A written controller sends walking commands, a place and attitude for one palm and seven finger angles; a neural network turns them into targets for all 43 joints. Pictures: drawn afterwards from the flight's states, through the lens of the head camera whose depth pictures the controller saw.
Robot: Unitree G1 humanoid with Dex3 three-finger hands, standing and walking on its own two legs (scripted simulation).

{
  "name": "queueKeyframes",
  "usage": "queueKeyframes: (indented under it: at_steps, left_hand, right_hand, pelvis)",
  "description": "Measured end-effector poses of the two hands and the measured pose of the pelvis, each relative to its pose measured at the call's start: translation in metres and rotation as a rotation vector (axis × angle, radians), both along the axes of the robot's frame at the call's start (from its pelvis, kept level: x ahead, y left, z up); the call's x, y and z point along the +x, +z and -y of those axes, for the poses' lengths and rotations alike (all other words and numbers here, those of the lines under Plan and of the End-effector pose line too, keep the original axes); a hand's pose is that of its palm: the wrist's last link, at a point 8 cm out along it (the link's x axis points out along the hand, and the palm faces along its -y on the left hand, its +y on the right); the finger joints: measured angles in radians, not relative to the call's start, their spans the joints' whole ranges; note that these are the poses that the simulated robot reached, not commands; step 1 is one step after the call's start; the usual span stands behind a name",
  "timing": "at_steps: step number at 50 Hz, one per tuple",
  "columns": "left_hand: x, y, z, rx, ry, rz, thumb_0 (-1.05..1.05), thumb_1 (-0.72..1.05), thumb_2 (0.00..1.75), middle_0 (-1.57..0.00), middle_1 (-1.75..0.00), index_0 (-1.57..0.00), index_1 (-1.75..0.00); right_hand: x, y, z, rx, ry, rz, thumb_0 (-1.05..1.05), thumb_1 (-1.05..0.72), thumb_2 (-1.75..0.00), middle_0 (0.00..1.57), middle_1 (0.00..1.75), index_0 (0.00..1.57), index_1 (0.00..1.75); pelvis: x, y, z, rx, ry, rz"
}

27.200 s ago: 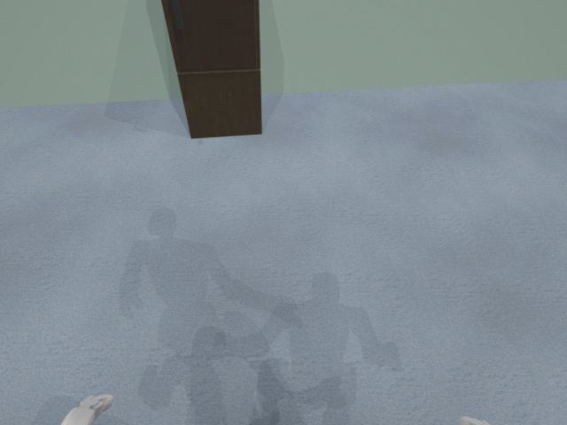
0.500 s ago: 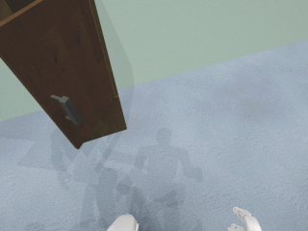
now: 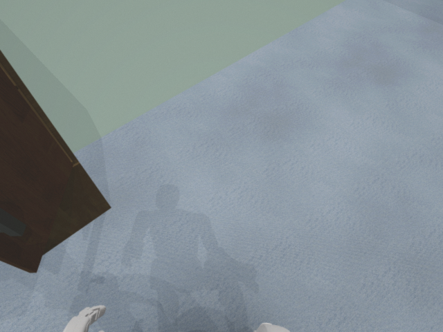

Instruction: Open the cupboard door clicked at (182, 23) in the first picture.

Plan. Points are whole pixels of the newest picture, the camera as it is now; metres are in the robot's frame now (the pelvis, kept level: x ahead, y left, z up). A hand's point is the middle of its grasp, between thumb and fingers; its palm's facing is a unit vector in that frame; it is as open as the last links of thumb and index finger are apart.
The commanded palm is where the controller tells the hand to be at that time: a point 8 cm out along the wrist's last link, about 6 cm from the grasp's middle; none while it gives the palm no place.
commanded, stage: walk to a spot facing it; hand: left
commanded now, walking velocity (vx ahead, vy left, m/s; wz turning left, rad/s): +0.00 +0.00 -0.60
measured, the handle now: out of the picture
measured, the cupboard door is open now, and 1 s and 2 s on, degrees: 48 48 48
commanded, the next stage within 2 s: turn to face it in 1.64 s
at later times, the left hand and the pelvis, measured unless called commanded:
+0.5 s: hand (153, 272) +0.24 +0.16 -0.16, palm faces -0.31 -0.94 -0.15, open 7.4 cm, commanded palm none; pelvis +0.10 +0.00 +0.01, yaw -19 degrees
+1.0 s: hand (237, 208) +0.40 -0.02 -0.15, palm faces -0.48 -0.85 -0.23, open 7.2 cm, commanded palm none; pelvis +0.25 -0.16 +0.01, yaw -32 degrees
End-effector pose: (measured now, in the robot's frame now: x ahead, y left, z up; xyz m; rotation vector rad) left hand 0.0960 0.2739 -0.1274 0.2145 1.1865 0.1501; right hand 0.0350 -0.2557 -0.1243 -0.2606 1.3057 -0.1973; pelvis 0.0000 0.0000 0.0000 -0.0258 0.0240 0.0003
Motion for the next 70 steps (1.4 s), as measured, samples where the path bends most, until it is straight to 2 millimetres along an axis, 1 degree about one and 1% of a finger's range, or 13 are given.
queueKeyframes:
  at_steps: [3, 6, 13, 17, 24, 30, 38, 42, 51, 60, 64, 67, 70]
  left_hand:
    - [0.028, -0.002, 0.018, 0.025, -0.071, 0.05, 0.01, 0.91, 0.9, -0.2, -0.3, -0.2, -0.3]
    - [0.04, 0.003, 0.032, 0.021, -0.109, 0.052, 0.01, 0.91, 0.9, -0.2, -0.3, -0.2, -0.3]
    - [0.049, -0.001, 0.046, -0.034, -0.176, -0.003, 0.01, 0.91, 0.89, -0.2, -0.3, -0.2, -0.3]
    - [0.065, -0.017, 0.04, -0.067, -0.209, -0.047, 0.01, 0.9, 0.89, -0.2, -0.3, -0.2, -0.3]
    - [0.14, -0.007, 0.055, -0.089, -0.304, -0.027, 0.01, 0.91, 0.9, -0.2, -0.3, -0.2, -0.3]
    - [0.218, 0.002, 0.108, -0.102, -0.424, 0.017, 0.01, 0.91, 0.9, -0.2, -0.3, -0.19, -0.3]
    - [0.324, -0.008, 0.222, -0.095, -0.596, 0.124, 0.01, 0.91, 0.9, -0.2, -0.3, -0.2, -0.3]
    - [0.334, -0.006, 0.247, -0.081, -0.576, 0.123, 0.01, 0.91, 0.9, -0.2, -0.3, -0.2, -0.3]
    - [0.323, 0.007, 0.246, -0.004, -0.504, -0.051, -0.01, 0.95, 0.89, -0.2, -0.3, -0.2, -0.3]
    - [0.312, -0.005, 0.249, 0.0, -0.409, -0.258, 0.0, 0.92, 0.9, -0.2, -0.3, -0.2, -0.3]
    - [0.32, -0.016, 0.254, -0.003, -0.385, -0.373, 0.01, 0.91, 0.9, -0.2, -0.3, -0.2, -0.3]
    - [0.346, -0.026, 0.261, -0.007, -0.407, -0.427, 0.01, 0.91, 0.9, -0.2, -0.3, -0.2, -0.3]
    - [0.398, -0.028, 0.282, -0.011, -0.454, -0.377, 0.01, 0.91, 0.9, -0.2, -0.3, -0.2, -0.3]
  right_hand:
    - [-0.017, -0.015, 0.019, 0.005, -0.079, -0.025, 0.01, -0.9, -0.9, 0.21, 0.3, 0.21, 0.3]
    - [-0.02, -0.011, 0.026, 0.002, -0.127, -0.027, 0.01, -0.9, -0.9, 0.2, 0.3, 0.2, 0.3]
    - [0.011, 0.012, 0.02, 0.005, -0.178, 0.1, 0.01, -0.91, -0.9, 0.2, 0.3, 0.2, 0.3]
    - [0.028, 0.012, 0.009, -0.028, -0.202, 0.179, 0.01, -0.91, -0.9, 0.2, 0.3, 0.2, 0.3]
    - [-0.009, 0.02, -0.021, -0.002, -0.318, 0.05, 0.01, -0.9, -0.9, 0.2, 0.3, 0.2, 0.3]
    - [-0.047, 0.016, -0.04, 0.066, -0.466, -0.114, 0.01, -0.9, -0.9, 0.2, 0.3, 0.2, 0.3]
    - [-0.065, -0.016, -0.033, 0.188, -0.638, -0.285, 0.01, -0.9, -0.9, 0.2, 0.3, 0.2, 0.3]
    - [-0.021, -0.023, 0.011, 0.183, -0.659, -0.234, 0.01, -0.9, -0.9, 0.2, 0.3, 0.2, 0.3]
    - [0.146, 0.0, 0.132, 0.08, -0.584, 0.131, 0.01, -0.91, -0.9, 0.2, 0.3, 0.2, 0.3]
    - [0.294, 0.01, 0.199, 0.054, -0.489, 0.274, 0.01, -0.91, -0.9, 0.2, 0.3, 0.2, 0.3]
    - [0.358, 0.008, 0.218, 0.031, -0.458, 0.321, 0.01, -0.91, -0.9, 0.2, 0.3, 0.2, 0.3]
    - [0.381, 0.002, 0.226, -0.003, -0.479, 0.353, 0.01, -0.91, -0.9, 0.2, 0.3, 0.2, 0.3]
    - [0.371, 0.0, 0.22, 0.005, -0.534, 0.292, 0.0, -0.91, -0.9, 0.2, 0.3, 0.2, 0.3]
  pelvis:
    - [0.004, -0.011, 0.009, 0.019, -0.047, -0.001]
    - [0.007, -0.005, 0.011, 0.022, -0.08, 0.007]
    - [0.029, 0.006, 0.005, 0.039, -0.174, 0.007]
    - [0.052, -0.005, -0.009, 0.007, -0.231, -0.007]
    - [0.09, 0.009, -0.001, 0.004, -0.313, -0.012]
    - [0.125, 0.011, 0.022, 0.011, -0.398, -0.012]
    - [0.178, -0.019, 0.087, 0.044, -0.472, 0.014]
    - [0.195, -0.013, 0.112, 0.034, -0.499, 0.04]
    - [0.254, 0.012, 0.16, 0.04, -0.557, 0.02]
    - [0.341, 0.007, 0.198, 0.022, -0.586, 0.028]
    - [0.388, -0.004, 0.212, 0.026, -0.597, 0.038]
    - [0.42, -0.014, 0.22, 0.015, -0.626, 0.044]
    - [0.442, -0.009, 0.23, 0.022, -0.633, 0.055]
